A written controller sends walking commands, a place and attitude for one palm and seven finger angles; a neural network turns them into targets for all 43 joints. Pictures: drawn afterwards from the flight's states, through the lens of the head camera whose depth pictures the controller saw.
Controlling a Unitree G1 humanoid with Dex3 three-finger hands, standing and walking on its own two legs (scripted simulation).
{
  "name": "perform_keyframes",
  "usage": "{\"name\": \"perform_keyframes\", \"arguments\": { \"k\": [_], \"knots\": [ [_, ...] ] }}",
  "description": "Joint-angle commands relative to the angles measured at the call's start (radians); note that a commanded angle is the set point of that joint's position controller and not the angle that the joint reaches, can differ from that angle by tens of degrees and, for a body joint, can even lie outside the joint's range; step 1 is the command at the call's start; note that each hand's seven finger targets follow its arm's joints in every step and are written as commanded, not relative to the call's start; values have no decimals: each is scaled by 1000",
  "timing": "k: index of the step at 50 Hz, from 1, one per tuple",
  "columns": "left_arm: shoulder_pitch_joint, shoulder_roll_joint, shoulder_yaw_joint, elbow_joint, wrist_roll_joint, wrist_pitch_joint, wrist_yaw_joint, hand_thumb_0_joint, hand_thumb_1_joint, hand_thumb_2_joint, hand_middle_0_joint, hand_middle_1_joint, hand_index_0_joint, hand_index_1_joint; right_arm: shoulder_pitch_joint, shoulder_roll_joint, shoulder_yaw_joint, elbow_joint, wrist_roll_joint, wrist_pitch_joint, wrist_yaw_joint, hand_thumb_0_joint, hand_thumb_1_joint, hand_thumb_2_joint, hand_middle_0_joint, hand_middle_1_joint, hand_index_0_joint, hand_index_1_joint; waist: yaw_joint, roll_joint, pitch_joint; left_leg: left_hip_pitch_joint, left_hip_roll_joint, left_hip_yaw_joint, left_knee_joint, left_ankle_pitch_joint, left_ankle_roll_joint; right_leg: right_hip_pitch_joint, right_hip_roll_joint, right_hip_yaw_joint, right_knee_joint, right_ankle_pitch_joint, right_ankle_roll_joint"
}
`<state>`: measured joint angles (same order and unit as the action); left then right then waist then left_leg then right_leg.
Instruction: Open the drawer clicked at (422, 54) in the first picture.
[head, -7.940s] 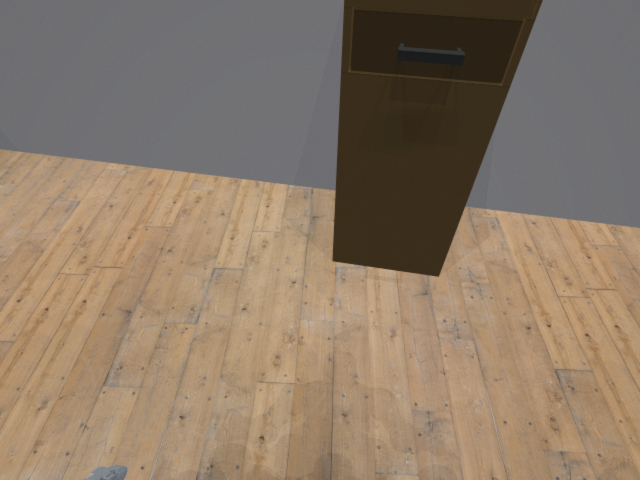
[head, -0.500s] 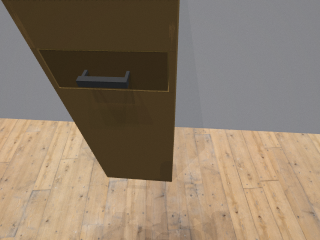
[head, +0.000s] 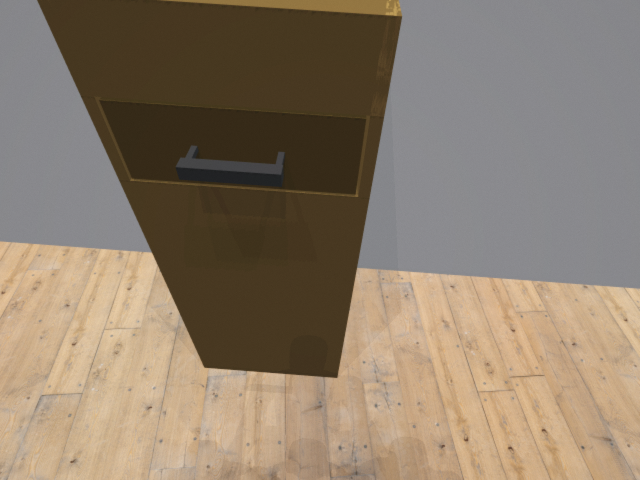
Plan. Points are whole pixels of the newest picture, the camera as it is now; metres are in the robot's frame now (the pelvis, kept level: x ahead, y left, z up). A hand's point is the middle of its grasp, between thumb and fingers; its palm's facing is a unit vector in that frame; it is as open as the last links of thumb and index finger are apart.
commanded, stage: come to a stop and stand still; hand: left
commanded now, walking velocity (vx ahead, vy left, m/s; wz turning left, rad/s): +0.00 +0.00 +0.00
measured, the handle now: (234, 163) +0.53 +0.18 +0.10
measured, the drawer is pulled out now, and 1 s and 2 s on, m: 0.00 0.00 0.00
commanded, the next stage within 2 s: look again from close up in 0.16 s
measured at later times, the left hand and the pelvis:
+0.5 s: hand out of the picture +0.02 +0.18 -0.17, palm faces +0.03 -0.96 -0.27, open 7.3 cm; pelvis -0.02 -0.02 -0.01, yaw +0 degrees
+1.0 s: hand out of the picture -0.04 +0.20 -0.17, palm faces +0.02 -0.96 -0.27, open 7.3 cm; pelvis -0.06 -0.02 +0.00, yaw +1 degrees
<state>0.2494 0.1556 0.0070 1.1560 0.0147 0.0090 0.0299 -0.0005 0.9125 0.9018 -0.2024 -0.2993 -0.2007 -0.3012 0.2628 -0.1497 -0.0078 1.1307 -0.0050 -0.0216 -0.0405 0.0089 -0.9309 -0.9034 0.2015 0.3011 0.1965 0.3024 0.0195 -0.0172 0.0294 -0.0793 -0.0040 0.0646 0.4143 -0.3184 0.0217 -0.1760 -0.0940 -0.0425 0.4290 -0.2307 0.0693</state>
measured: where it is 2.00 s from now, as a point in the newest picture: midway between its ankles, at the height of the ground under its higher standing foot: outside the picture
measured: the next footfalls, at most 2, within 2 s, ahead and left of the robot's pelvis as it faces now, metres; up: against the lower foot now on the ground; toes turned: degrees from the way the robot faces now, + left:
none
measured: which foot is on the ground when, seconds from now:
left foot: down 0.00-1.00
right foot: down 0.00-1.00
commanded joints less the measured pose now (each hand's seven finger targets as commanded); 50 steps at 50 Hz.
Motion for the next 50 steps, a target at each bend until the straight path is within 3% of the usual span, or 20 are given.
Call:
{"name": "perform_keyframes", "arguments": {
  "k": [1, 5, 12, 13, 14, 15, 16, 17, 19, 20, 22, 23, 29, 37, 45, 47, 50],
  "knots": [
    [63, 83, 15, -17, -5, -11, 9, 0, 900, 900, -200, -300, -200, -300, 82, -101, -17, -10, -2, -10, -6, 0, -900, -900, 200, 300, 200, 300, -8, 52, 13, -53, 123, -72, -74, 451, -8, 45, -28, 2, -16, 237, -54],
    [67, 76, 15, -15, -6, -11, 11, 0, 900, 900, -200, -300, -200, -300, 100, -90, -17, -1, -2, -11, -9, 0, -900, -900, 200, 300, 200, 300, -10, 44, 18, -48, 123, -70, -73, 468, -9, 47, -26, 3, -14, 253, -56],
    [72, 70, 14, -15, -6, -15, 12, 0, 900, 900, -200, -300, -200, -300, 120, -70, -17, 12, -2, -11, -8, 0, -900, -900, 200, 300, 200, 300, -11, 16, 42, -73, 119, -68, -86, 367, -8, 46, -26, 12, -32, 237, -61],
    [44, 250, 9, -115, 6, -37, 8, 0, 900, 900, -200, -300, -200, -300, 59, -223, -28, -109, -13, -2, 12, 0, -900, -900, 200, 300, 200, 300, -29, -9, 146, -157, 78, -97, -100, 331, -26, -7, 11, 12, 15, 137, -78],
    [65, 172, 34, -128, 7, -40, 14, 0, 900, 900, -200, -300, -200, -300, 75, -208, -47, -129, -23, -34, 1, 0, -900, -900, 200, 300, 200, 300, -21, 82, -12, -120, 113, -104, 5, 541, -11, 33, -7, 16, 116, 204, -86],
    [78, 181, 34, -143, 5, -46, 13, 0, 900, 900, -200, -300, -200, -300, 83, -193, -51, -133, -18, -44, -9, 0, -900, -900, 200, 300, 200, 300, -20, 139, -143, -38, 118, -102, 62, 700, 0, 49, -6, 12, 141, 313, -102],
    [101, 158, 33, -149, 2, -49, 14, 0, 900, 900, -200, -300, -200, -300, 91, -180, -52, -137, -13, -44, -15, 0, -900, -900, 200, 300, 200, 300, -20, 117, -192, -15, 125, -97, 99, 720, 8, 57, -6, 13, 132, 344, -109],
    [113, 157, 35, -156, 2, -47, 15, 0, 900, 900, -200, -300, -200, -300, 92, -176, -55, -145, -10, -36, -16, 0, -900, -900, 200, 300, 200, 300, -19, 50, -175, -52, 114, -86, 121, 635, 8, 70, -14, 19, 123, 408, -111],
    [104, 160, 34, -170, 1, -37, 15, 0, 900, 900, -200, -300, -200, -300, 81, -157, -52, -162, -9, -16, -7, 0, -900, -900, 200, 300, 200, 300, -27, -85, -82, -144, 82, -61, 109, 333, 5, 54, -41, 51, 96, 436, -111],
    [81, 174, 38, -185, 2, -33, 13, 0, 900, 900, -200, -300, -200, -300, 73, -168, -55, -168, -7, -9, -4, 0, -900, -900, 200, 300, 200, 300, -35, -68, -32, -167, 78, -61, 86, 257, 4, 22, -44, 53, 88, 384, -110],
    [61, 193, 41, -205, 2, -32, 11, 0, 900, 900, -200, -300, -200, -300, 44, -182, -58, -174, -8, -6, 0, 0, -900, -900, 200, 300, 200, 300, -30, -15, 0, -169, 86, -67, 70, 261, 7, -5, -33, 52, 81, 324, -105],
    [59, 181, 35, -205, 0, -29, 10, 0, 900, 900, -200, -300, -200, -300, 36, -169, -49, -174, -10, -3, 5, 0, -900, -900, 200, 300, 200, 300, -28, -23, -5, -166, 90, -64, 60, 242, 10, -5, -25, 52, 63, 264, -102],
    [-5, 239, 33, -215, 0, -28, -2, 0, 900, 900, -200, -300, -200, -300, -27, -226, -47, -182, -12, 3, 20, 0, -900, -900, 200, 300, 200, 300, -26, -4, 72, -189, 89, -77, -6, 71, 7, -68, -24, 84, -48, -9, -90],
    [-36, 274, 31, -203, 0, -29, -12, 0, 900, 900, -200, -300, -200, -300, -50, -268, -42, -169, -14, 2, 32, 0, -900, -900, 200, 300, 200, 300, -22, 10, 53, -199, 91, -95, -70, -17, 2, -54, -28, 87, -105, -114, -78],
    [-15, 255, 23, -163, 0, -27, -11, 0, 900, 900, -200, -300, -200, -300, -29, -264, -36, -129, -12, 3, 35, 0, -900, -900, 200, 300, 200, 300, -17, 18, 39, -222, 102, -114, -115, -56, -1, -16, -27, 67, -104, -85, -67],
    [34, 182, 8, -133, 0, -18, -8, 0, 900, 900, -200, -300, -200, -300, 10, -195, -18, -99, -16, 14, 36, 0, -900, -900, 200, 300, 200, 300, -17, 18, 37, -230, 99, -107, -124, -136, -9, -13, -22, 56, -104, -155, -55],
    [78, 165, 11, -125, 9, -8, -9, 0, 900, 900, -200, -300, -200, -300, 43, -192, -23, -84, -20, 30, 35, 0, -900, -900, 200, 300, 200, 300, -14, 18, 90, -267, 105, -112, -133, -282, 2, -65, 1, 40, -79, -285, -56]
  ]
}}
